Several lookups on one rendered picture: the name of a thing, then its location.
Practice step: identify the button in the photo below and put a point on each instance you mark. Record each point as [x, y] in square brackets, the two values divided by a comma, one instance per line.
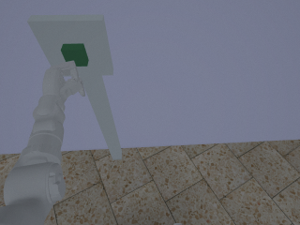
[75, 52]

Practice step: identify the panel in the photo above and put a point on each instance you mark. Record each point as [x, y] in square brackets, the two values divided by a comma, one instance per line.
[52, 31]

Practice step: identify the left robot forearm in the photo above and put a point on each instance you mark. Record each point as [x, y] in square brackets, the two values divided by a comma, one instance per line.
[46, 139]

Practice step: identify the robot left upper arm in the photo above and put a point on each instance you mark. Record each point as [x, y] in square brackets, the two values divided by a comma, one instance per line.
[31, 192]

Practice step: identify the left robot hand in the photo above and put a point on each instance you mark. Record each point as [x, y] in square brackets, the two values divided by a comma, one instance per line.
[54, 83]

